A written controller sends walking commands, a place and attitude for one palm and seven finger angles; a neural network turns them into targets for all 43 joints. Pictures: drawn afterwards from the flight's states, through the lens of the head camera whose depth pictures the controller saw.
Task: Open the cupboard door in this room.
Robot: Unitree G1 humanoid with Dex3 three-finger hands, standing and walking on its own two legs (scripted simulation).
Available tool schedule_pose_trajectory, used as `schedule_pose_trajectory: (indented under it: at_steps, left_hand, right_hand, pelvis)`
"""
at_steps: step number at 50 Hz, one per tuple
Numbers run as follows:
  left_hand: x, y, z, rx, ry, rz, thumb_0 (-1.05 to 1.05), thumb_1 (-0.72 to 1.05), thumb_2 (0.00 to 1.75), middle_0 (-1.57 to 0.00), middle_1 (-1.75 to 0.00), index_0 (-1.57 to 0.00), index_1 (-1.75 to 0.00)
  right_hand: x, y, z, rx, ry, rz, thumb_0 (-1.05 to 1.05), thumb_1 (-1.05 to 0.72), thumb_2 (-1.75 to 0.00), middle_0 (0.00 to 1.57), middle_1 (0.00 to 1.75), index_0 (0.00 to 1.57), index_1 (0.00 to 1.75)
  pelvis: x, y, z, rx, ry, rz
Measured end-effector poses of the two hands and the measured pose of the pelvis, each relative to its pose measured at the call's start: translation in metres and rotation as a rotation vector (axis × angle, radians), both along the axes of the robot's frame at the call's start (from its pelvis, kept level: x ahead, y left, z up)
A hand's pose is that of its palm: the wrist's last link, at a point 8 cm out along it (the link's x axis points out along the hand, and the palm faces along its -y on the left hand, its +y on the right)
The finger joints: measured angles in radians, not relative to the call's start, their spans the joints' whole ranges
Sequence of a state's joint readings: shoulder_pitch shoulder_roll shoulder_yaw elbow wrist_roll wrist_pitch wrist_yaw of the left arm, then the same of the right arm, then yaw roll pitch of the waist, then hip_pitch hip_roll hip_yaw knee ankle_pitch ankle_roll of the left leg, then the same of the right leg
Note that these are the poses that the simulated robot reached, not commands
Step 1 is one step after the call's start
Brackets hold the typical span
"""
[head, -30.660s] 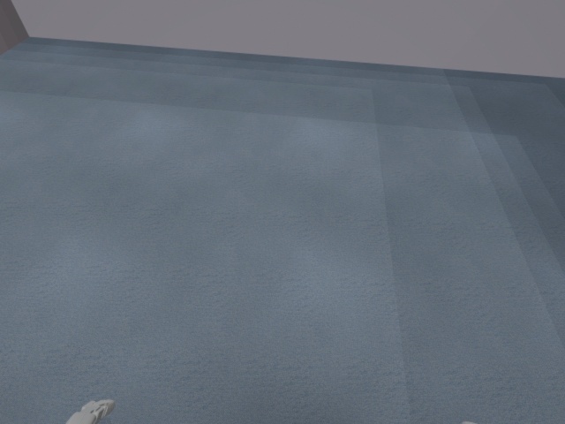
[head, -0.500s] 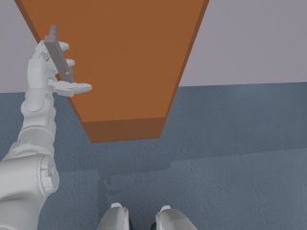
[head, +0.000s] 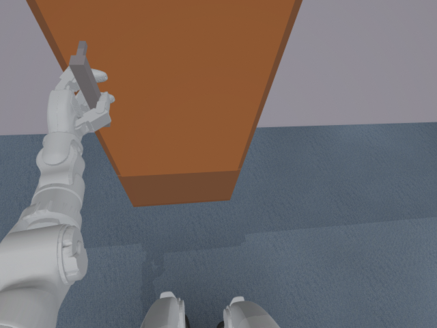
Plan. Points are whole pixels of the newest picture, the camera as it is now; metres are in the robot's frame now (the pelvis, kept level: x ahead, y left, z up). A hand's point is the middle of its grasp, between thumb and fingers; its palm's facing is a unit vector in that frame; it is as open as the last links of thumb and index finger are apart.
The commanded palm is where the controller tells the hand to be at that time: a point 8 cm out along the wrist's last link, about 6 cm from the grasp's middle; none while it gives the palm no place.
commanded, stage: pull the door open along its arc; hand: left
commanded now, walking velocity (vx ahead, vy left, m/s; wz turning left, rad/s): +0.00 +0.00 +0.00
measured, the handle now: (94, 87) +0.55 +0.20 +0.07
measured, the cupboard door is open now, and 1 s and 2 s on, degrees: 0 37 44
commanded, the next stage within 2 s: open thumb and fingers to let go in 1.08 s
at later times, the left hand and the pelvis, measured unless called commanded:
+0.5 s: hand (110, 144) +0.42 +0.16 +0.07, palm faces +0.02 -1.00 -0.01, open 6.1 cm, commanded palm +0.37 +0.21 +0.07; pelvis +0.01 +0.00 +0.02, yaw -1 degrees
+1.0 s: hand (172, 208) +0.30 +0.06 +0.07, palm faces +0.41 -0.91 +0.00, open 6.1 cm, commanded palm +0.24 +0.08 +0.07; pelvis +0.00 -0.03 +0.01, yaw +4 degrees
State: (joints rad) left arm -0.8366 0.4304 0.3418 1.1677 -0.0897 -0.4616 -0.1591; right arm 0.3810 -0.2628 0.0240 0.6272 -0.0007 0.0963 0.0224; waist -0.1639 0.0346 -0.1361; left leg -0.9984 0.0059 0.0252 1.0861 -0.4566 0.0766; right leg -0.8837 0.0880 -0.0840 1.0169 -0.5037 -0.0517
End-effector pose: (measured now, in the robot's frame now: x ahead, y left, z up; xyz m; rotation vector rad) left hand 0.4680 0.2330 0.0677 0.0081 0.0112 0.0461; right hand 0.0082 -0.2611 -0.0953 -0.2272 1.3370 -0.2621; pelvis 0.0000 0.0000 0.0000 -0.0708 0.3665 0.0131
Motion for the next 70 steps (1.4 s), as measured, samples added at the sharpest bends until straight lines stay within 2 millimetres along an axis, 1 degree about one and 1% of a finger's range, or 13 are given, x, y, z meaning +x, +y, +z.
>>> schedule_pose_trajectory:
  at_steps: [11, 15, 19, 23, 27, 36, 40, 43, 50, 58, 61, 65, 70]
  left_hand:
    - [-0.005, -0.004, 0.0, 0.0, 0.001, 0.025, 0.0, 0.71, 0.84, -0.35, -1.34, -0.35, -1.35]
    - [-0.015, -0.006, -0.001, -0.002, -0.004, 0.022, 0.0, 0.71, 0.81, -0.34, -1.34, -0.34, -1.35]
    - [-0.032, -0.009, -0.001, 0.001, -0.008, 0.008, 0.0, 0.71, 0.78, -0.34, -1.33, -0.33, -1.35]
    - [-0.055, -0.015, -0.001, -0.002, -0.014, -0.017, 0.0, 0.71, 0.76, -0.34, -1.33, -0.33, -1.34]
    - [-0.084, -0.026, -0.001, -0.02, -0.02, -0.019, 0.0, 0.7, 0.75, -0.34, -1.33, -0.33, -1.33]
    - [-0.14, -0.068, -0.004, -0.104, -0.049, 0.269, 0.01, 0.67, 0.77, -0.34, -1.34, -0.35, -1.29]
    - [-0.16, -0.087, -0.002, -0.07, -0.042, 0.357, 0.01, 0.67, 0.78, -0.34, -1.33, -0.34, -1.3]
    - [-0.175, -0.103, 0.0, -0.05, -0.023, 0.391, 0.01, 0.68, 0.79, -0.33, -1.32, -0.33, -1.31]
    - [-0.206, -0.134, 0.003, -0.011, 0.013, 0.38, 0.0, 0.69, 0.78, -0.31, -1.31, -0.33, -1.33]
    - [-0.23, -0.16, 0.006, 0.005, 0.041, 0.317, 0.0, 0.68, 0.76, -0.31, -1.31, -0.35, -1.34]
    - [-0.233, -0.165, 0.005, 0.008, 0.039, 0.33, 0.0, 0.67, 0.76, -0.32, -1.32, -0.36, -1.35]
    - [-0.228, -0.164, 0.002, 0.001, 0.038, 0.379, 0.0, 0.64, 0.78, -0.35, -1.32, -0.37, -1.34]
    - [-0.225, -0.162, 0.001, 0.004, 0.036, 0.404, 0.0, 0.53, 0.74, -0.36, -1.31, -0.38, -1.32]
  right_hand:
    - [-0.009, 0.002, -0.002, 0.016, 0.008, -0.008, 0.01, -0.9, -0.89, 0.2, 0.3, 0.2, 0.3]
    - [-0.008, 0.004, -0.001, 0.032, 0.001, -0.018, 0.01, -0.9, -0.89, 0.2, 0.3, 0.2, 0.3]
    - [0.002, 0.005, 0.002, 0.049, -0.029, -0.021, 0.01, -0.9, -0.89, 0.2, 0.3, 0.2, 0.3]
    - [0.024, 0.006, 0.007, 0.063, -0.091, -0.009, 0.01, -0.9, -0.89, 0.2, 0.3, 0.2, 0.3]
    - [0.054, 0.007, 0.014, 0.072, -0.182, 0.026, 0.01, -0.9, -0.89, 0.2, 0.3, 0.2, 0.3]
    - [0.134, 0.019, 0.018, 0.109, -0.37, 0.205, 0.01, -0.9, -0.89, 0.2, 0.3, 0.2, 0.3]
    - [0.159, 0.029, 0.017, 0.146, -0.424, 0.264, 0.01, -0.9, -0.89, 0.2, 0.3, 0.2, 0.3]
    - [0.17, 0.036, 0.017, 0.171, -0.451, 0.29, 0.01, -0.9, -0.89, 0.2, 0.3, 0.2, 0.3]
    - [0.177, 0.041, 0.023, 0.202, -0.499, 0.313, 0.01, -0.9, -0.89, 0.2, 0.3, 0.2, 0.3]
    - [0.176, 0.021, 0.03, 0.197, -0.544, 0.303, 0.01, -0.9, -0.89, 0.2, 0.3, 0.2, 0.3]
    - [0.177, 0.009, 0.03, 0.177, -0.553, 0.302, 0.01, -0.9, -0.89, 0.2, 0.3, 0.2, 0.3]
    - [0.177, -0.005, 0.024, 0.151, -0.536, 0.304, 0.01, -0.9, -0.89, 0.2, 0.3, 0.2, 0.3]
    - [0.175, -0.016, 0.019, 0.145, -0.509, 0.294, 0.01, -0.9, -0.89, 0.2, 0.3, 0.2, 0.3]
  pelvis:
    - [-0.003, -0.001, 0.0, 0.005, -0.002, -0.005]
    - [-0.001, -0.001, 0.003, 0.01, -0.012, -0.012]
    - [0.004, -0.001, 0.008, 0.015, -0.029, -0.019]
    - [0.008, -0.001, 0.013, 0.022, -0.052, -0.024]
    - [0.012, -0.001, 0.017, 0.027, -0.074, -0.027]
    - [0.007, -0.006, 0.013, 0.041, -0.098, -0.001]
    - [0.004, -0.011, 0.009, 0.046, -0.107, 0.014]
    - [0.003, -0.016, 0.009, 0.051, -0.121, 0.024]
    - [0.003, -0.032, 0.014, 0.066, -0.157, 0.044]
    - [0.005, -0.051, 0.017, 0.082, -0.176, 0.053]
    - [0.005, -0.057, 0.017, 0.087, -0.177, 0.058]
    - [0.003, -0.064, 0.014, 0.095, -0.167, 0.062]
    - [0.006, -0.071, 0.014, 0.106, -0.153, 0.061]
